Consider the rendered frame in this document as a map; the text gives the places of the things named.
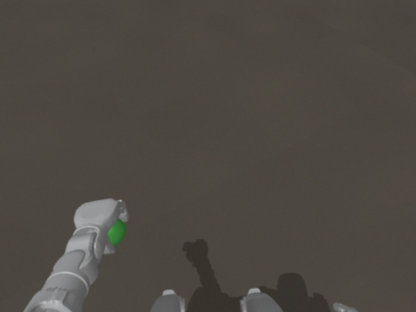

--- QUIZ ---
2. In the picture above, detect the left robot hand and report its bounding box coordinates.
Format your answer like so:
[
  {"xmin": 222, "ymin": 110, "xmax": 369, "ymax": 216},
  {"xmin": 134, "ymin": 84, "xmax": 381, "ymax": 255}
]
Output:
[{"xmin": 74, "ymin": 198, "xmax": 129, "ymax": 254}]

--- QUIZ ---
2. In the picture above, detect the left robot arm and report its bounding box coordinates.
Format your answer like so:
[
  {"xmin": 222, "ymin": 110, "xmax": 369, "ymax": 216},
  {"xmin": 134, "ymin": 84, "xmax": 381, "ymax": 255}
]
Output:
[{"xmin": 23, "ymin": 224, "xmax": 108, "ymax": 312}]

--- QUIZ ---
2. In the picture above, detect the ball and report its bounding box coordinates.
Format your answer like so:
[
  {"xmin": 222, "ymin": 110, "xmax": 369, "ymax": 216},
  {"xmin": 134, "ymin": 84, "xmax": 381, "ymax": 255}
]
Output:
[{"xmin": 107, "ymin": 219, "xmax": 126, "ymax": 246}]

